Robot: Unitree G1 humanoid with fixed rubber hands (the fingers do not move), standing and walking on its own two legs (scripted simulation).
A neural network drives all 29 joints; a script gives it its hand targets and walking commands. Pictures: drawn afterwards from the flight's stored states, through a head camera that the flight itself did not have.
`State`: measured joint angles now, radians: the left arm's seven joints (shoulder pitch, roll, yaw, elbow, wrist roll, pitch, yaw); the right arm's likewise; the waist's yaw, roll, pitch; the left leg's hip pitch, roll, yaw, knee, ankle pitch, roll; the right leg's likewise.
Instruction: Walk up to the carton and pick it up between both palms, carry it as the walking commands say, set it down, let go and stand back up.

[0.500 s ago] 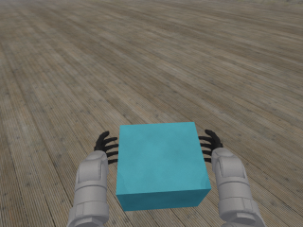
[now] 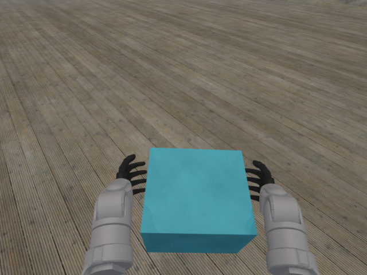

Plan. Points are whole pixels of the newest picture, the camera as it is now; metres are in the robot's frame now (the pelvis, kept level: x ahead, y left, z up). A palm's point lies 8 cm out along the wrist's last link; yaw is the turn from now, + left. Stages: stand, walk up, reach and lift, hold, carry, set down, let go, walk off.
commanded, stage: reach and lift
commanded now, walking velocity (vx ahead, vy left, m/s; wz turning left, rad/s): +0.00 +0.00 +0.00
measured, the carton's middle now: (194, 201) +0.32 -0.01 -0.02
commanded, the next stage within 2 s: hold in 0.42 s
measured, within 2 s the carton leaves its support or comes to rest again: neither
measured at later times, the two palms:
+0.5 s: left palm (123, 190) +0.29 +0.15 +0.07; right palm (267, 194) +0.29 -0.17 +0.06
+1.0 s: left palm (116, 194) +0.28 +0.17 +0.07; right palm (261, 191) +0.29 -0.15 +0.07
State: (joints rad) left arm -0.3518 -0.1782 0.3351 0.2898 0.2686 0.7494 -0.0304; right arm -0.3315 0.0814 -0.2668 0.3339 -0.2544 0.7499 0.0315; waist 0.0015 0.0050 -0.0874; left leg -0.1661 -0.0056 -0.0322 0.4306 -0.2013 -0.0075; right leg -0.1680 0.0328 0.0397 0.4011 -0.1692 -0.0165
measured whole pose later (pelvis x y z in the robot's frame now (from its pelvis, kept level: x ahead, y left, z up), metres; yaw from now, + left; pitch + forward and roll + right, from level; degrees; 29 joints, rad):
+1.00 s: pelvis -0.01 +0.01 -0.01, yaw +3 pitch -4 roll -1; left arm -0.31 -0.17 0.24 0.20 0.27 0.79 -0.01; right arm -0.30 0.10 -0.26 0.19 -0.21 0.82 -0.02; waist -0.01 -0.01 -0.09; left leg -0.33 -0.01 -0.03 0.79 -0.30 -0.01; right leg -0.22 0.01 -0.01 0.52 -0.23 -0.01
